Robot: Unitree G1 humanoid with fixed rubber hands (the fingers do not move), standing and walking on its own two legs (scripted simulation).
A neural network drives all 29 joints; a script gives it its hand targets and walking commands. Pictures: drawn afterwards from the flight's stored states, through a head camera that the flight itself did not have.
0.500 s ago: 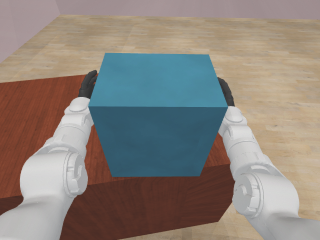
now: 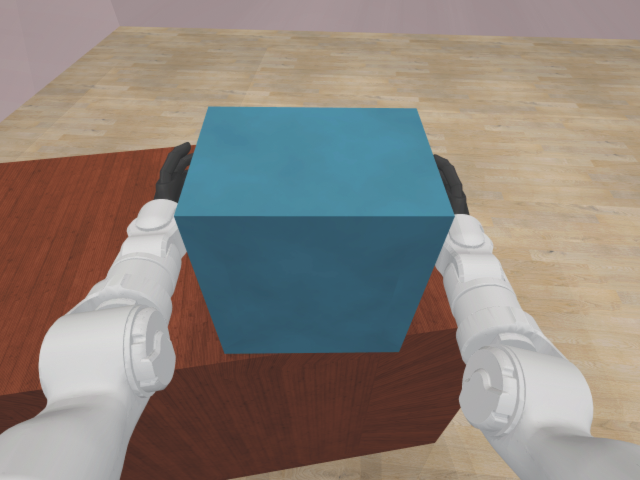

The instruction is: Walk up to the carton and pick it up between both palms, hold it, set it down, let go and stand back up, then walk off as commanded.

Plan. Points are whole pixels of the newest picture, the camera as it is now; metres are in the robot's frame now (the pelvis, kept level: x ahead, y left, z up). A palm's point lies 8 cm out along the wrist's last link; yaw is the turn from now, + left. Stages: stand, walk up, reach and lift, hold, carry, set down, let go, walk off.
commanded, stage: set down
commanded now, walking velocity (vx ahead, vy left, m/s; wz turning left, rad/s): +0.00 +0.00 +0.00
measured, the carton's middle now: (312, 241) +0.42 +0.01 +0.07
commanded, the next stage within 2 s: none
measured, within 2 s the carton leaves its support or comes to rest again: neither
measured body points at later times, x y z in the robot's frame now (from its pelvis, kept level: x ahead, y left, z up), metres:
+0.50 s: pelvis +0.00 +0.00 +0.00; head +0.03 +0.00 +0.45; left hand +0.46 +0.20 +0.12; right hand +0.43 -0.17 +0.12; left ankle -0.01 +0.08 -0.75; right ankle +0.01 -0.15 -0.75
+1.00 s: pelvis +0.00 +0.00 +0.00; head +0.03 +0.00 +0.45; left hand +0.46 +0.20 +0.12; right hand +0.43 -0.17 +0.11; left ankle -0.01 +0.08 -0.75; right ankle +0.01 -0.15 -0.75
